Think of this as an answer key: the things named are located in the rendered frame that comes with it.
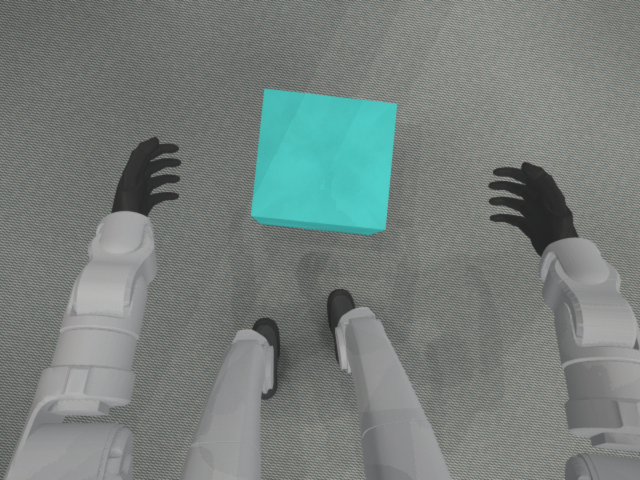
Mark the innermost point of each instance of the robot right thigh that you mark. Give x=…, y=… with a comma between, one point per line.
x=397, y=440

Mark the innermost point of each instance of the right robot hand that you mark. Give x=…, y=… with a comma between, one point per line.
x=546, y=216

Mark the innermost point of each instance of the robot left forearm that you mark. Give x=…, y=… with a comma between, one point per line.
x=91, y=367

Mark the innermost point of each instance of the carton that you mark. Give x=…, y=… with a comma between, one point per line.
x=323, y=162

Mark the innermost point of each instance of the robot right forearm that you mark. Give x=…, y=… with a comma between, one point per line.
x=599, y=343

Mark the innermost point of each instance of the right robot upper arm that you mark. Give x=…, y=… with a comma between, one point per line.
x=588, y=466

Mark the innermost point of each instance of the left robot hand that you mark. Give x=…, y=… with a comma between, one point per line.
x=135, y=185

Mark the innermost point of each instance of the right robot shin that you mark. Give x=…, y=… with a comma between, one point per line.
x=358, y=312

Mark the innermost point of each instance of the left robot upper arm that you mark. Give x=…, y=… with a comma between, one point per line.
x=76, y=451

